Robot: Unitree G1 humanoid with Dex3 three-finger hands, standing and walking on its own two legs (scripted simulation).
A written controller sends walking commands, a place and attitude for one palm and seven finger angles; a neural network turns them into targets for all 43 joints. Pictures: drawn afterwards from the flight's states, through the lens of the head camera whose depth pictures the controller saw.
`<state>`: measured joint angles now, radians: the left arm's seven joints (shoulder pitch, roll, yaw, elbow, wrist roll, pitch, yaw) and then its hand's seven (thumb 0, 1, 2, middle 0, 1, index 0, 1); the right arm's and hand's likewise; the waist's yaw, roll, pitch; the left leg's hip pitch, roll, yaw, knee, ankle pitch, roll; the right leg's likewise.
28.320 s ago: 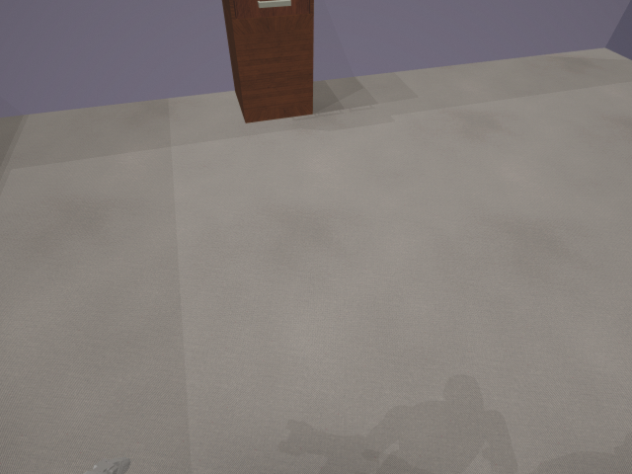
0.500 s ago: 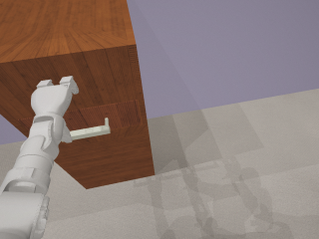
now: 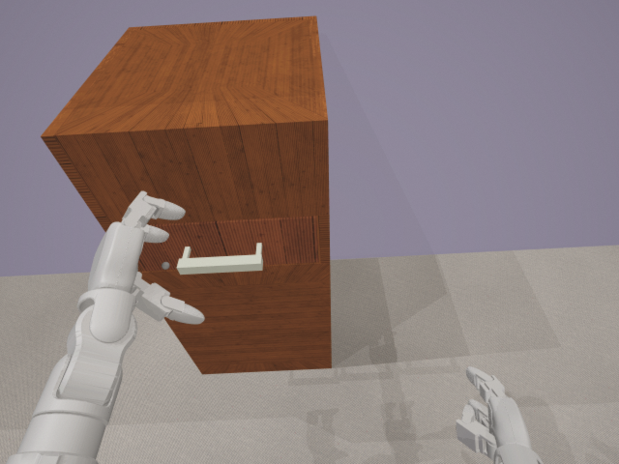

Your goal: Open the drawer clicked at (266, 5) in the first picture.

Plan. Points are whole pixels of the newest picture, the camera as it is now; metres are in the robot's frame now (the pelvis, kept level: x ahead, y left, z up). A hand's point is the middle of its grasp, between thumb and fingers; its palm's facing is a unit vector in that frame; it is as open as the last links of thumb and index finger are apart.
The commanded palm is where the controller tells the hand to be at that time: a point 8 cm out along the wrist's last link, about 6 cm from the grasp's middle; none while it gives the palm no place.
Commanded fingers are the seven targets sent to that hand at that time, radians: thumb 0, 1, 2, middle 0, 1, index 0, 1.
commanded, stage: draw the hand back to the body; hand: left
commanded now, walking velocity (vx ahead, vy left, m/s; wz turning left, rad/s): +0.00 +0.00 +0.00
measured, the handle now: (222, 256) +0.49 +0.26 -0.11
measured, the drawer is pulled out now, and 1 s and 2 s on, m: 0.00 0.00 0.00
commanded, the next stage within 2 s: step back with the hand held close in 0.88 s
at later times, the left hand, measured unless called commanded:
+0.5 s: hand (102, 323) +0.20 +0.23 +0.16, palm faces +0.38 -0.85 -0.38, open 10.2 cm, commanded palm +0.15 +0.27 +0.17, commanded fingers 0.00 0.62 0.78 -0.22 -0.48 -0.22 -0.48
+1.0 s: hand (70, 363) +0.16 +0.24 +0.16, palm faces +0.41 -0.83 -0.37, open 7.5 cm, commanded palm +0.11 +0.27 +0.18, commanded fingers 0.00 0.90 0.90 -0.20 -0.30 -0.20 -0.30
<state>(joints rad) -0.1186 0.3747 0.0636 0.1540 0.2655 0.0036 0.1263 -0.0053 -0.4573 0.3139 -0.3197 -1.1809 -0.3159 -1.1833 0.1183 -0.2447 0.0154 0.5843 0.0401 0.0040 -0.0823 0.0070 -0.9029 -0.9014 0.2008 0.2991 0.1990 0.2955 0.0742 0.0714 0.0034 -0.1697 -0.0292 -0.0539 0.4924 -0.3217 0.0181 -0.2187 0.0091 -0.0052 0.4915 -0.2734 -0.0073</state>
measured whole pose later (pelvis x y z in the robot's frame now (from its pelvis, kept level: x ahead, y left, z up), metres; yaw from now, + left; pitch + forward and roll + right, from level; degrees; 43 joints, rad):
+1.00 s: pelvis -0.02 -0.01 +0.01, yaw +0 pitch -5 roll -1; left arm 0.50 0.32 0.28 -0.43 -0.05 -0.12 0.10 0.01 0.88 0.89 -0.21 -0.31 -0.21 -0.31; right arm 0.20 -0.20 0.03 0.65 -0.01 -0.16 -0.10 0.01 -0.90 -0.90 0.20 0.30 0.20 0.30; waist 0.07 0.06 0.02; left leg -0.04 0.00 -0.05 0.38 -0.25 0.00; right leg -0.07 0.03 -0.01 0.34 -0.18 -0.02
